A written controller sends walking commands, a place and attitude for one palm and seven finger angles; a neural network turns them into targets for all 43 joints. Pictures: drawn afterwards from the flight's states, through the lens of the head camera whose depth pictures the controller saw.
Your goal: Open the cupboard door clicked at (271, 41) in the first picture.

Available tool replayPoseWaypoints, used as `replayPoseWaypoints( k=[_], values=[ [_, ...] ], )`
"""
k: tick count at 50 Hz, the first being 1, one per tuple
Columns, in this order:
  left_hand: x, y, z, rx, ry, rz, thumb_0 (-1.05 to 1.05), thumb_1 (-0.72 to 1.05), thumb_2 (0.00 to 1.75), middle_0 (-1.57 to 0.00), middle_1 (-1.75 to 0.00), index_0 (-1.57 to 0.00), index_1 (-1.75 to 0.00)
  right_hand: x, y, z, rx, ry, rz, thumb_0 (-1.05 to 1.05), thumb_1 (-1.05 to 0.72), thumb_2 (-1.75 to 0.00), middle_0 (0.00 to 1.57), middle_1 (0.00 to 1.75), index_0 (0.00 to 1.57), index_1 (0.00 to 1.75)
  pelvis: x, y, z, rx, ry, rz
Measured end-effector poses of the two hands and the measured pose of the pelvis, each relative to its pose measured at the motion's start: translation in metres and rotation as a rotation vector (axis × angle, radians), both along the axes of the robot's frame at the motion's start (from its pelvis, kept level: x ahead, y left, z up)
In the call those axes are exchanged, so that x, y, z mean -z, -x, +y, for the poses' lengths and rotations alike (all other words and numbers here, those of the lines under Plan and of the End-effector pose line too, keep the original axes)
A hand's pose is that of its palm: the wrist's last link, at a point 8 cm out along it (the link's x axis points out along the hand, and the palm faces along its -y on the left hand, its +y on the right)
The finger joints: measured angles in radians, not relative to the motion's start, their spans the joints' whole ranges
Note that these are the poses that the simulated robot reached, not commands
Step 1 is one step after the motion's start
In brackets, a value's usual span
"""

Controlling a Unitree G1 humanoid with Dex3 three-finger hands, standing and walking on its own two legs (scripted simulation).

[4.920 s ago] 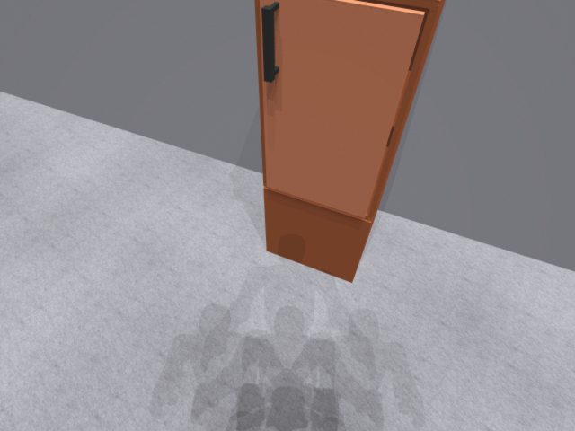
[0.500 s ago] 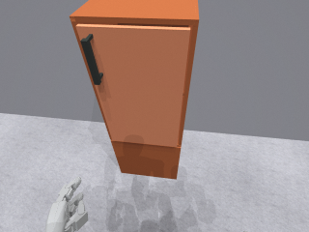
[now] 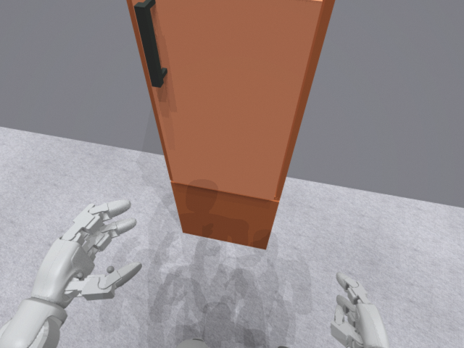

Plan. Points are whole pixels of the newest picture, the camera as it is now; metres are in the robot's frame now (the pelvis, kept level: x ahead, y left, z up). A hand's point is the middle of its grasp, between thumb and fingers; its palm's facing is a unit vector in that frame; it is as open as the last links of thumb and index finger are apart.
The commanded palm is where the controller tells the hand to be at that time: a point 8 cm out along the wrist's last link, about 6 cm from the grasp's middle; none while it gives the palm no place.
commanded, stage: raise the hand with hooked fingers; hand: left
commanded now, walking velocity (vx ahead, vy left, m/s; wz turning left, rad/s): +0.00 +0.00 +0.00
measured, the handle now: (154, 44) +0.62 +0.22 +0.20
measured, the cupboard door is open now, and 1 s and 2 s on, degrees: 0 0 0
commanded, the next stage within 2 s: move the hooked fingers beside the handle in 1.42 s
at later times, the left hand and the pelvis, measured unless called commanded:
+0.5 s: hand (62, 207) +0.26 +0.26 +0.15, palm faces -0.05 -1.00 -0.07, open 13.0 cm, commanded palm +0.24 +0.31 +0.16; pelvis +0.01 +0.02 +0.03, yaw -1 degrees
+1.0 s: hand (27, 138) +0.31 +0.29 +0.23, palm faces -0.03 -1.00 -0.09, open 13.9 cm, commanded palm +0.28 +0.33 +0.22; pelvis +0.01 +0.01 +0.05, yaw -1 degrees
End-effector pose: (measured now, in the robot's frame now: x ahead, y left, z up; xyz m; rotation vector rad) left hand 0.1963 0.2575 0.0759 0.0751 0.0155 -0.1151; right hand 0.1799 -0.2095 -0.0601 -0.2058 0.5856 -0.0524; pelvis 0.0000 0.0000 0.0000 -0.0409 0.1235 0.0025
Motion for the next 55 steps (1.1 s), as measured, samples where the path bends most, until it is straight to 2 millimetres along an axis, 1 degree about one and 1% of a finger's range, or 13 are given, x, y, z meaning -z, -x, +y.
replayPoseWaypoints(
  k=[3, 6, 9, 11, 15, 19, 27, 32, 36, 40, 49, 52, 55],
  values=[
    [-0.006, -0.014, 0.008, 0.009, 0.006, 0.047, 0.01, 0.24, 0.61, -0.25, -0.72, -0.25, -0.73, 0.004, 0.022, 0.002, 0.043, -0.022, 0.044, 0.02, -0.90, -0.90, 0.20, 0.30, 0.20, 0.30, -0.007, -0.001, 0.004, 0.014, -0.006, -0.006],
    [-0.016, -0.022, 0.017, -0.014, 0.009, 0.047, 0.01, 0.17, 0.58, -0.25, -0.77, -0.26, -0.78, 0.002, 0.040, -0.002, 0.078, -0.017, 0.066, 0.02, -0.90, -0.89, 0.20, 0.30, 0.21, 0.30, -0.013, -0.003, 0.007, 0.026, -0.011, -0.013],
    [-0.027, -0.027, 0.025, -0.033, 0.006, 0.014, 0.01, 0.10, 0.55, -0.26, -0.81, -0.26, -0.82, -0.003, 0.050, -0.010, 0.096, 0.009, 0.073, 0.02, -0.90, -0.90, 0.20, 0.30, 0.21, 0.30, -0.017, -0.005, 0.011, 0.030, -0.013, -0.020],
    [-0.033, -0.028, 0.029, -0.037, 0.005, -0.003, 0.01, 0.05, 0.53, -0.26, -0.84, -0.26, -0.85, -0.007, 0.052, -0.016, 0.102, 0.031, 0.069, 0.02, -0.90, -0.90, 0.20, 0.30, 0.20, 0.30, -0.019, -0.005, 0.014, 0.031, -0.013, -0.027],
    [-0.041, -0.032, 0.035, -0.032, 0.002, -0.016, 0.01, -0.04, 0.49, -0.27, -0.90, -0.27, -0.91, -0.019, 0.047, -0.025, 0.108, 0.072, 0.038, 0.02, -0.90, -0.90, 0.20, 0.30, 0.20, 0.30, -0.022, -0.007, 0.018, 0.028, -0.012, -0.045],
    [-0.051, -0.038, 0.043, -0.039, 0.002, -0.029, 0.01, -0.13, 0.45, -0.27, -0.96, -0.28, -0.97, -0.032, 0.033, -0.025, 0.102, 0.092, -0.016, 0.02, -0.90, -0.90, 0.20, 0.30, 0.20, 0.30, -0.026, -0.008, 0.021, 0.025, -0.011, -0.069],
    [-0.081, -0.050, 0.064, -0.067, 0.010, -0.067, 0.00, -0.32, 0.37, -0.29, -1.08, -0.29, -1.09, -0.052, 0.000, -0.005, 0.047, 0.065, -0.108, 0.02, -0.90, -0.90, 0.20, 0.30, 0.20, 0.30, -0.035, -0.010, 0.022, 0.018, -0.010, -0.113],
    [-0.096, -0.058, 0.074, -0.072, 0.007, -0.062, 0.00, -0.42, 0.33, -0.29, -1.14, -0.30, -1.15, -0.056, -0.010, 0.009, 0.010, 0.037, -0.113, 0.02, -0.90, -0.90, 0.20, 0.30, 0.20, 0.30, -0.039, -0.011, 0.022, 0.016, -0.012, -0.127],
    [-0.109, -0.063, 0.080, -0.078, 0.002, -0.072, 0.00, -0.46, 0.31, -0.30, -1.17, -0.30, -1.18, -0.054, -0.011, 0.015, -0.005, 0.024, -0.092, 0.02, -0.90, -0.90, 0.20, 0.30, 0.20, 0.30, -0.042, -0.012, 0.020, 0.014, -0.013, -0.135],
    [-0.124, -0.071, 0.084, -0.079, -0.005, -0.088, -0.01, -0.48, 0.30, -0.30, -1.19, -0.30, -1.19, -0.050, -0.007, 0.013, -0.003, 0.020, -0.060, 0.02, -0.90, -0.90, 0.20, 0.30, 0.20, 0.30, -0.045, -0.013, 0.019, 0.013, -0.015, -0.140],
    [-0.151, -0.093, 0.091, -0.079, -0.012, -0.094, -0.01, -0.50, 0.30, -0.30, -1.20, -0.30, -1.20, -0.044, 0.007, -0.006, 0.035, 0.032, 0.002, 0.02, -0.90, -0.90, 0.20, 0.30, 0.20, 0.30, -0.049, -0.014, 0.013, 0.016, -0.023, -0.141],
    [-0.152, -0.097, 0.088, -0.062, -0.002, -0.084, -0.01, -0.50, 0.30, -0.30, -1.20, -0.30, -1.20, -0.043, 0.011, -0.014, 0.050, 0.032, 0.009, 0.02, -0.90, -0.90, 0.20, 0.30, 0.20, 0.30, -0.049, -0.015, 0.011, 0.022, -0.026, -0.135],
    [-0.145, -0.099, 0.082, -0.048, 0.007, -0.058, -0.01, -0.50, 0.30, -0.30, -1.20, -0.30, -1.20, -0.043, 0.014, -0.022, 0.064, 0.034, 0.013, 0.02, -0.90, -0.90, 0.20, 0.30, 0.20, 0.30, -0.049, -0.015, 0.009, 0.028, -0.029, -0.130]
  ],
)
